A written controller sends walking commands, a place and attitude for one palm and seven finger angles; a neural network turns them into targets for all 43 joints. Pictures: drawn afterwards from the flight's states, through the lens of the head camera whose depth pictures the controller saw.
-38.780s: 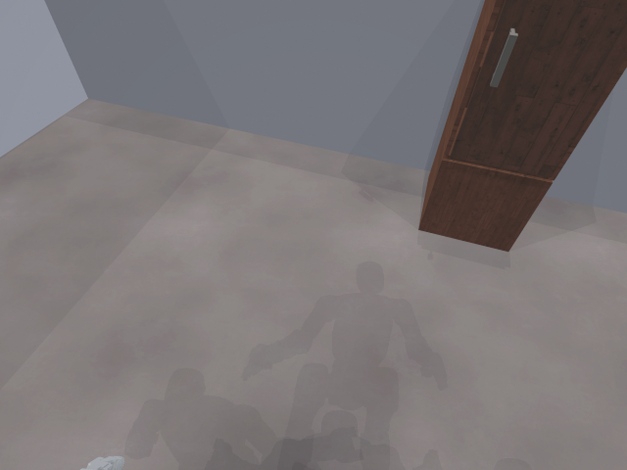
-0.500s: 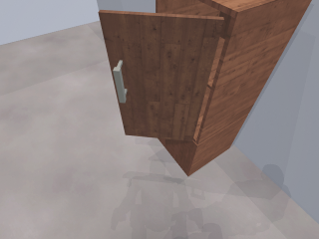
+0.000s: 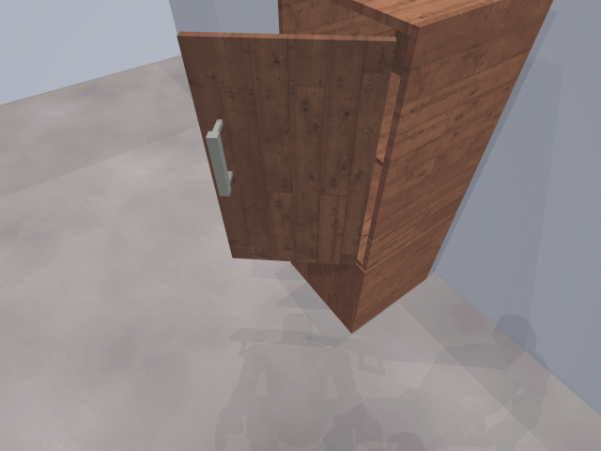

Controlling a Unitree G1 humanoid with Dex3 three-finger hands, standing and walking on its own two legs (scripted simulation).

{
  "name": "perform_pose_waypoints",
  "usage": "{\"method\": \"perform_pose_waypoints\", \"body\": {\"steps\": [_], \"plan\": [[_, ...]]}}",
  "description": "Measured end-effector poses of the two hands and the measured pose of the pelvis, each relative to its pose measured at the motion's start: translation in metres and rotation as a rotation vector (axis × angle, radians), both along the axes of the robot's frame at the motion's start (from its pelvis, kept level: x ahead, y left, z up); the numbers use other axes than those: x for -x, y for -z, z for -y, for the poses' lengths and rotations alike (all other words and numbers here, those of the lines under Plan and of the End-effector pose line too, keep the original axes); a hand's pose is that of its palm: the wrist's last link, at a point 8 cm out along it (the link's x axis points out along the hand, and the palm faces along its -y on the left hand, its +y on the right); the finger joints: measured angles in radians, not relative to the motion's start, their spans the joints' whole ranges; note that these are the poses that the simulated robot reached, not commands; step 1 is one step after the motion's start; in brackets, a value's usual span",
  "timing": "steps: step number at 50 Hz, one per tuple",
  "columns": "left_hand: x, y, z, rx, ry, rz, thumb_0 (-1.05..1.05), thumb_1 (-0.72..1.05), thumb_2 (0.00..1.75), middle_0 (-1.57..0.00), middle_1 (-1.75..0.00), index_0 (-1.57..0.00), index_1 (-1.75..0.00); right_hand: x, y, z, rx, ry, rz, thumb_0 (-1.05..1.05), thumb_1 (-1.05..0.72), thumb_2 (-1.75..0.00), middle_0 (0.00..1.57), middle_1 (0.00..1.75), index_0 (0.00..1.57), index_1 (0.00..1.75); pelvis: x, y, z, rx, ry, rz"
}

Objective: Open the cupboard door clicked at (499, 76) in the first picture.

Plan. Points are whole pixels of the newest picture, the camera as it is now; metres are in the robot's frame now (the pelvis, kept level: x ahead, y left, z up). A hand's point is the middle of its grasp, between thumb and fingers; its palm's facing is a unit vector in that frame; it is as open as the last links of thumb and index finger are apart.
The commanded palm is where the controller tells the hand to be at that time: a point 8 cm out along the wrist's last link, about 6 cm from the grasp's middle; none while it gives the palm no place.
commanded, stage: come to a stop and stand still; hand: left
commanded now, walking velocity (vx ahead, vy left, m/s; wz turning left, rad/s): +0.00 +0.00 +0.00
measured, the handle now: (222, 159) +0.62 +0.19 +0.03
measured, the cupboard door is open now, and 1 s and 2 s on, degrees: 50 50 50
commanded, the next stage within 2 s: look again from close up in 0.02 s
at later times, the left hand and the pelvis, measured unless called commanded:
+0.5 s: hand out of the picture +0.02 +0.17 -0.17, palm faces +0.01 -0.98 -0.19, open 7.3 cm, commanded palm none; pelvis +0.02 +0.00 +0.00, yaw +0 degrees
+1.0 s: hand out of the picture +0.02 +0.17 -0.18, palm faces +0.07 -0.98 -0.16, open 7.3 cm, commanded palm none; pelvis +0.04 +0.00 -0.01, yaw +1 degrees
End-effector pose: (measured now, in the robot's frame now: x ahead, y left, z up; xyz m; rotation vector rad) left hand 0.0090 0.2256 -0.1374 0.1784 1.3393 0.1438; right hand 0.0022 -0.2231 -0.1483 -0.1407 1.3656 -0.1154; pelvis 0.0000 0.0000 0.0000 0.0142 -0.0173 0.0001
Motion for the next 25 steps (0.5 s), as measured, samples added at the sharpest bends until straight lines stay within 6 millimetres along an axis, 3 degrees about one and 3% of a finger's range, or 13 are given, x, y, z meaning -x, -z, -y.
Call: {"method": "perform_pose_waypoints", "body": {"steps": [5,10,25], "plan": [[-0.003,0.001,0.001,0.003,0.004,-0.011,0.01,0.91,0.9,-0.2,-0.29,-0.2,-0.3,0.02,0.0,-0.003,-0.006,0.019,-0.06,0.0,-0.91,-0.9,0.2,0.3,0.2,0.3,-0.002,-0.001,0.001,0.0,0.002,-0.002],[-0.006,0.003,0.003,0.005,0.002,-0.02,0.01,0.91,0.9,-0.2,-0.29,-0.2,-0.3,0.025,0.0,-0.007,-0.011,0.03,-0.087,0.0,-0.91,-0.9,0.2,0.3,0.2,0.3,-0.006,-0.001,0.003,0.0,0.004,-0.001],[-0.006,0.006,0.01,0.021,-0.02,-0.044,0.01,0.92,0.9,-0.2,-0.29,-0.2,-0.3,-0.011,-0.001,-0.005,0.002,0.017,-0.032,0.01,-0.92,-0.9,0.2,0.3,0.2,0.3,-0.017,-0.001,0.004,0.002,0.004,-0.001]]}}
